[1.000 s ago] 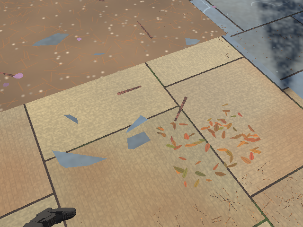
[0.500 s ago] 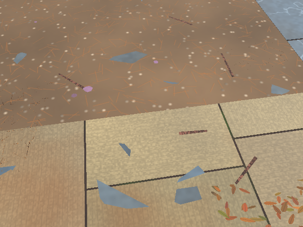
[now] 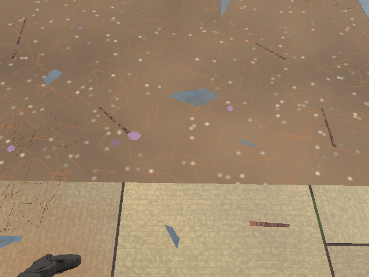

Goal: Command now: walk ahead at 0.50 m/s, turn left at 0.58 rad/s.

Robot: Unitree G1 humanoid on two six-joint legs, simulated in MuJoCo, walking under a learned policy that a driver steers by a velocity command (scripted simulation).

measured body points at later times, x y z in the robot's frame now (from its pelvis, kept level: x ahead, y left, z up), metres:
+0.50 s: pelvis +0.27 -0.01 +0.00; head +0.30 -0.01 +0.45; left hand +0.21 +0.27 -0.13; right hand +0.53 -0.20 -0.08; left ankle +0.40 +0.16 -0.71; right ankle +0.20 -0.15 -0.74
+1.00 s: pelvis +0.52 +0.06 +0.00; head +0.55 +0.07 +0.45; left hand +0.69 +0.32 -0.09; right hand +0.58 -0.22 -0.12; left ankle +0.41 +0.15 -0.74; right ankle +0.73 -0.06 -0.70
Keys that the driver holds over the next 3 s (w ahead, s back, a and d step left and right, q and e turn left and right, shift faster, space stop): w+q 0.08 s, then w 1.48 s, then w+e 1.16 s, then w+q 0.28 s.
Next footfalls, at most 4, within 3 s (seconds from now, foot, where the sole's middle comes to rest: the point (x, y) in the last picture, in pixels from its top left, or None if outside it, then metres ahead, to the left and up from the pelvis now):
0.10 right None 0.24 -0.14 -0.78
0.58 left None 0.45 0.15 -0.78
1.10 right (180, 194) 0.78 -0.04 -0.78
1.66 left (112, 146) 1.04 0.25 -0.78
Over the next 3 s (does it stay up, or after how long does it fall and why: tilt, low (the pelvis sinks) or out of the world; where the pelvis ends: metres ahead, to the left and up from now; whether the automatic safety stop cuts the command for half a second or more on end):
stays up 1.61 0.01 0.00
